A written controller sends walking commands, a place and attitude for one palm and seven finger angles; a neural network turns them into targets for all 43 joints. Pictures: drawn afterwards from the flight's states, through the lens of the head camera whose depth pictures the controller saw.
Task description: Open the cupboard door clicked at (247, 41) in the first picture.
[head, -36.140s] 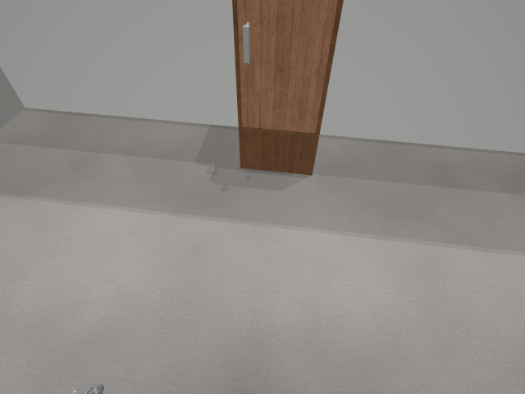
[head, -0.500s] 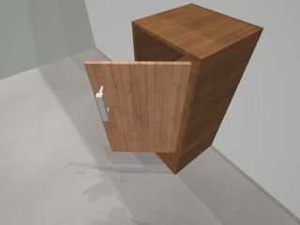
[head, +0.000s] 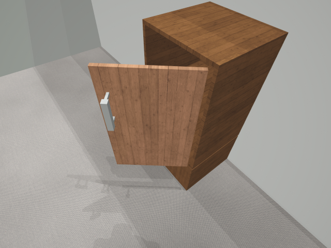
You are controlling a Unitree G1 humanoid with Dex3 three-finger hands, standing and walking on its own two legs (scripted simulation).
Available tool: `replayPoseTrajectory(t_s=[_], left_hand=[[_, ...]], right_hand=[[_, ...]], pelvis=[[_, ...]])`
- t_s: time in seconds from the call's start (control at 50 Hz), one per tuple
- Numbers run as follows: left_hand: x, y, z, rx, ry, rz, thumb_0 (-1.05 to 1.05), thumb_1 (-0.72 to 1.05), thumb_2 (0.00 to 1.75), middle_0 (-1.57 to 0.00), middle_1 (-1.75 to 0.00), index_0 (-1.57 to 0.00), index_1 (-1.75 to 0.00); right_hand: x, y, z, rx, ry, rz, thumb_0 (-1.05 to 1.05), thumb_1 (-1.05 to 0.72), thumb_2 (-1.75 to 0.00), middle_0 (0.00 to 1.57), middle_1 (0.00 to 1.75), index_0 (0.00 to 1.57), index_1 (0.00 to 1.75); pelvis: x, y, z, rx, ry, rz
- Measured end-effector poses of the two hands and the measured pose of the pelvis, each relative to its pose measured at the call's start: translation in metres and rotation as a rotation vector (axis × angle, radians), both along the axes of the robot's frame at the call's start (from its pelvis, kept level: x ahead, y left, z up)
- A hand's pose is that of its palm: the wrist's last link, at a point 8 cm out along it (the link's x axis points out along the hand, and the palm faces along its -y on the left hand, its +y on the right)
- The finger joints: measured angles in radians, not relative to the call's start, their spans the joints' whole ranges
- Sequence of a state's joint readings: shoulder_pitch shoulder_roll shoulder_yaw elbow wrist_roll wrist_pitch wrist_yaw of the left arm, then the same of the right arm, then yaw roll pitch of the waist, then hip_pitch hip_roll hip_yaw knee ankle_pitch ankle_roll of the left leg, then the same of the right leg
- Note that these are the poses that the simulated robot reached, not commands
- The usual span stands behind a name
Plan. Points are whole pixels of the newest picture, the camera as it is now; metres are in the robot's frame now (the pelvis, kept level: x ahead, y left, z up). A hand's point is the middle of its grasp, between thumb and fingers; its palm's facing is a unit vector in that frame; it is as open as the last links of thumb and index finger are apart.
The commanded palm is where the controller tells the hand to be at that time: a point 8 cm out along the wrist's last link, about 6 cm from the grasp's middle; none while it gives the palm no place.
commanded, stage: come to a stop and stand still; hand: left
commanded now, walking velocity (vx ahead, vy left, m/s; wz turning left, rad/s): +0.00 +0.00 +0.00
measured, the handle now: (109, 111) +0.56 +0.23 -0.04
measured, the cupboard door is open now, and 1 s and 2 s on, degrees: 51 51 51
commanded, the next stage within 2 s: look again from close up in 0.22 s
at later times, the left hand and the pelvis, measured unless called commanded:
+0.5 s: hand out of the picture +0.00 +0.17 -0.18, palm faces +0.01 -0.98 -0.18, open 7.4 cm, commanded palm none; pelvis +0.01 +0.02 -0.01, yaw -1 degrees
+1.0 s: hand out of the picture +0.13 +0.23 -0.11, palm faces +0.19 -0.96 -0.21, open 7.4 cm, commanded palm +0.13 +0.28 -0.07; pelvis +0.02 +0.04 -0.01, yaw -1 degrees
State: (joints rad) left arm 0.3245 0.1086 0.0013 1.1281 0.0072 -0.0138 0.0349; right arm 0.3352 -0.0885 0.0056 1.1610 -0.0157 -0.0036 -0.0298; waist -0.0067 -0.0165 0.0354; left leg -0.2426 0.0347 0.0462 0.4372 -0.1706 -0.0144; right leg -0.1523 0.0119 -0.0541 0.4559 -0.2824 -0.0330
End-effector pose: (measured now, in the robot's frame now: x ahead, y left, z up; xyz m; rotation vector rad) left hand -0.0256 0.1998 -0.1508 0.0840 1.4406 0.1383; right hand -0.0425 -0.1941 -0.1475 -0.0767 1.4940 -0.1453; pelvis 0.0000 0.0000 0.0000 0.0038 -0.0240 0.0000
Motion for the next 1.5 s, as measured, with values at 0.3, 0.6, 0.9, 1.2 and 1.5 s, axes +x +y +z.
replayPoseTrajectory(t_s=[0.3, 0.6, 0.9, 1.2, 1.5], left_hand=[[0.007, -0.002, 0.002, 0.004, -0.005, 0.009, 0.0, 0.91, 0.9, -0.2, -0.29, -0.2, -0.3], [0.05, 0.046, 0.001, 0.07, -0.1, -0.051, 0.0, 0.91, 0.9, -0.2, -0.29, -0.2, -0.3], [0.076, 0.072, 0.004, 0.083, -0.132, -0.08, 0.0, 0.91, 0.9, -0.2, -0.29, -0.2, -0.3], [0.206, 0.075, 0.116, 0.004, -1.449, -0.113, 0.0, 0.74, 0.83, -0.21, -0.4, -0.21, -0.4], [0.186, 0.09, 0.094, 0.02, -1.422, -0.116, 0.01, 0.4, 0.68, -0.24, -0.62, -0.24, -0.62]], right_hand=[[0.033, -0.01, 0.0, -0.025, -0.062, 0.019, 0.01, -0.92, -0.9, 0.2, 0.3, 0.2, 0.29], [0.067, -0.006, -0.003, -0.064, -0.168, 0.041, 0.01, -0.93, -0.9, 0.2, 0.3, 0.2, 0.29], [0.086, 0.001, 0.006, -0.078, -0.184, 0.062, 0.01, -0.92, -0.9, 0.2, 0.3, 0.2, 0.29], [0.208, -0.037, 0.029, -0.183, -0.893, 0.188, 0.01, -0.9, -0.9, 0.2, 0.3, 0.21, 0.29], [0.208, -0.026, -0.02, -0.158, -0.844, 0.223, 0.01, -0.9, -0.9, 0.2, 0.3, 0.21, 0.29]], pelvis=[[0.01, 0.0, 0.001, 0.003, -0.002, -0.003], [0.018, 0.024, -0.007, -0.014, 0.001, -0.012], [0.023, 0.037, -0.003, -0.005, 0.007, -0.021], [-0.019, 0.02, -0.068, -0.01, 0.228, -0.005], [-0.027, 0.001, -0.106, -0.068, 0.277, 0.018]])
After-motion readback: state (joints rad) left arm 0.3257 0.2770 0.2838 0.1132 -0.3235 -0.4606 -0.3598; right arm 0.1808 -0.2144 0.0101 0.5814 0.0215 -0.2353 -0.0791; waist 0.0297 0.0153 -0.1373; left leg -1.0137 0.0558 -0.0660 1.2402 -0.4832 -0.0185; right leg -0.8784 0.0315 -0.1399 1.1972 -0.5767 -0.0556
